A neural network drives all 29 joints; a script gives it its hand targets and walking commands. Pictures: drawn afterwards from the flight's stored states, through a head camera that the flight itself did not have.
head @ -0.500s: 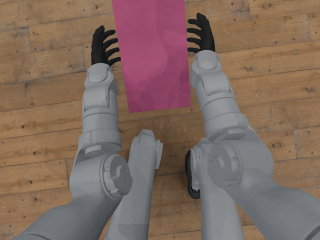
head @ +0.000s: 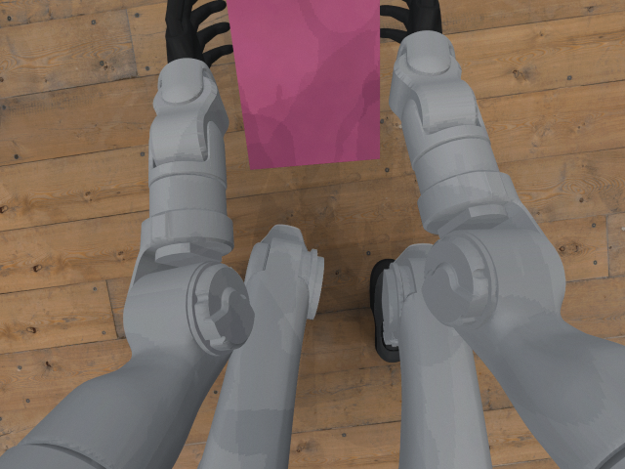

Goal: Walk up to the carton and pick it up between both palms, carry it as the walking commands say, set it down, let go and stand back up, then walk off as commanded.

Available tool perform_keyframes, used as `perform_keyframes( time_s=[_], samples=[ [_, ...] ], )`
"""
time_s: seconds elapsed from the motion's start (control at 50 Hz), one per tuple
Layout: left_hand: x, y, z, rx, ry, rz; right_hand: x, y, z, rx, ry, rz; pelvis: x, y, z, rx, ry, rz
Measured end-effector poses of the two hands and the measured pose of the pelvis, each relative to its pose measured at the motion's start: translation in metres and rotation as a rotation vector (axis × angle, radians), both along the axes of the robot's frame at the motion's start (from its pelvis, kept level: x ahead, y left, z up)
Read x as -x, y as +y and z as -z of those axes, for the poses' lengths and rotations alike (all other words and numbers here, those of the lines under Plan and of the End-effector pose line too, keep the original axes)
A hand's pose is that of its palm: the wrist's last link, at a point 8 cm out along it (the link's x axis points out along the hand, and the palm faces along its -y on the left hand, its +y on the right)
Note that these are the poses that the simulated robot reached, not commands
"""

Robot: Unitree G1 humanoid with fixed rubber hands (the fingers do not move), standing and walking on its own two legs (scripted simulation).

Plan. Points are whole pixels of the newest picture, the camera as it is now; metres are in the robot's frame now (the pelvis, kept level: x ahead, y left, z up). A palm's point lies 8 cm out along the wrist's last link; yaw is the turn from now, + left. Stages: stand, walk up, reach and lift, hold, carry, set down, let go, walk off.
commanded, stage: set down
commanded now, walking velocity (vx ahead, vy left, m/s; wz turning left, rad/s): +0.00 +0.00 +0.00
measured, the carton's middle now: (302, 37) +0.56 +0.11 -0.21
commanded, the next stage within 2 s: none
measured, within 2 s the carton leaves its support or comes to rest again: neither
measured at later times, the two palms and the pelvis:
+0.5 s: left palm (209, 69) +0.50 +0.22 -0.21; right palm (398, 47) +0.56 -0.01 -0.21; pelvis +0.00 +0.00 -0.05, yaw +0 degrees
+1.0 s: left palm (213, 70) +0.51 +0.22 -0.23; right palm (398, 47) +0.57 -0.02 -0.23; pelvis +0.01 -0.01 -0.07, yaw +0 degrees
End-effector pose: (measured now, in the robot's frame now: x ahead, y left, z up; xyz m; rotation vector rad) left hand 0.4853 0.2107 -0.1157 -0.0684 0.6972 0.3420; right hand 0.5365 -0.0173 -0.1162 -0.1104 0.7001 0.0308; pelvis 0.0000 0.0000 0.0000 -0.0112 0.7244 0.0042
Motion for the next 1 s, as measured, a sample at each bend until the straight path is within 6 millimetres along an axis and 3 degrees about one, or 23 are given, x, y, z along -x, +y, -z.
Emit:
perform_keyframes(
  time_s=[0.44,0.62,1.0],
  samples=[
    [-0.017,0.008,0.080,0.012,0.015,0.020,-0.021,0.004,0.083,-0.009,0.028,-0.036,-0.002,0.000,0.049,-0.009,-0.012,0.005],
    [-0.024,0.008,0.104,0.017,0.044,0.043,-0.026,0.001,0.107,-0.018,0.052,-0.056,-0.007,0.000,0.060,-0.022,-0.044,0.024],
    [-0.024,0.009,0.112,0.035,0.048,0.057,-0.029,0.000,0.114,-0.020,0.058,-0.085,-0.009,-0.005,0.066,-0.030,-0.077,0.025]
  ],
)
